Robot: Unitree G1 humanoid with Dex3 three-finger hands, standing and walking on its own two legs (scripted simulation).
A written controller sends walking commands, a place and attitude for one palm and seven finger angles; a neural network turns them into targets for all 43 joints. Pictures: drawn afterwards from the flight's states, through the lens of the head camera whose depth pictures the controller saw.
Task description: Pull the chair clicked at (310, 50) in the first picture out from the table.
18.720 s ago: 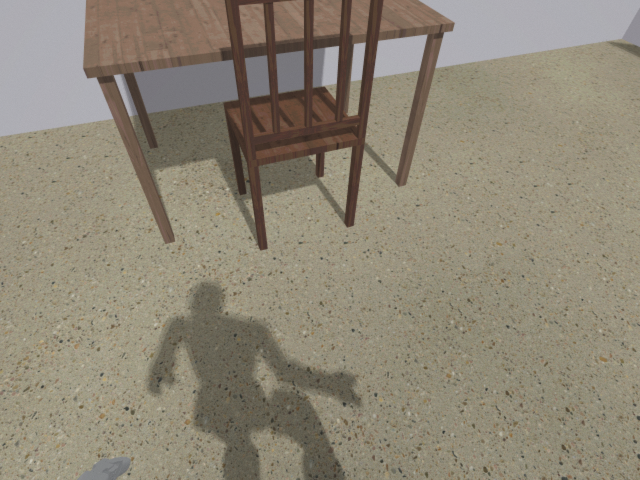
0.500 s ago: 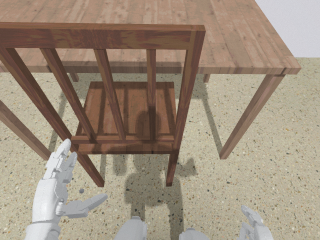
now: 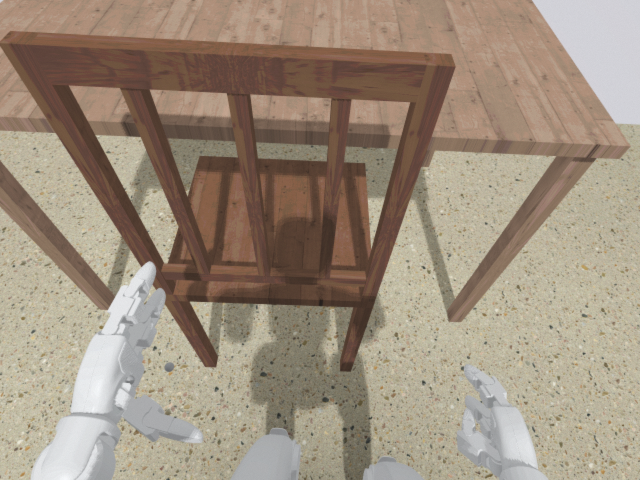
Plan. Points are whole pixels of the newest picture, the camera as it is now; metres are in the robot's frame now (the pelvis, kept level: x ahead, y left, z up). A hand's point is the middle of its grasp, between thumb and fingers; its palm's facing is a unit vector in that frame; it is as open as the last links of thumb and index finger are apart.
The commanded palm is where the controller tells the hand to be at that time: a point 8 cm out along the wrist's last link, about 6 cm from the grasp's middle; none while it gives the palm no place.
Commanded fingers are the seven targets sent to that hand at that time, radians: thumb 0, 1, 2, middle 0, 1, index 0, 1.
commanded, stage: raise the hand toward the chair's back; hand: left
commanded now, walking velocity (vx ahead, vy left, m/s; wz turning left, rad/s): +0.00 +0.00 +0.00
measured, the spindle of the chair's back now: (255, 204) +0.47 +0.14 +0.04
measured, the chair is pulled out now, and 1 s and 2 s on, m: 0.00 0.00 0.00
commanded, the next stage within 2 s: aim the fingers beside a spindle in 0.66 s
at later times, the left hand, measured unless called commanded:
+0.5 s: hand (154, 346) +0.25 +0.21 +0.05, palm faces +0.06 -1.00 -0.06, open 16.9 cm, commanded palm +0.23 +0.26 +0.05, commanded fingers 0.00 -0.50 0.30 -0.06 -0.08 -0.06 -0.08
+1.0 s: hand (188, 346) +0.26 +0.18 +0.04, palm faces +0.00 -1.00 -0.03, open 16.9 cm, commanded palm +0.24 +0.24 +0.04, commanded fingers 0.00 -0.50 0.30 -0.06 -0.08 -0.06 -0.08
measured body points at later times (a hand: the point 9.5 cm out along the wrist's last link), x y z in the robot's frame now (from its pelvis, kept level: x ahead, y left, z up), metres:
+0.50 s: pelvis +0.00 +0.00 +0.01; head +0.06 +0.02 +0.46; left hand +0.24 +0.26 +0.06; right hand +0.17 -0.24 -0.06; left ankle +0.05 +0.08 -0.66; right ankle +0.00 -0.12 -0.66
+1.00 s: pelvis +0.01 -0.01 +0.00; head +0.07 +0.00 +0.45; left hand +0.25 +0.23 +0.04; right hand +0.19 -0.25 -0.07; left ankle +0.05 +0.08 -0.66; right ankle +0.00 -0.12 -0.66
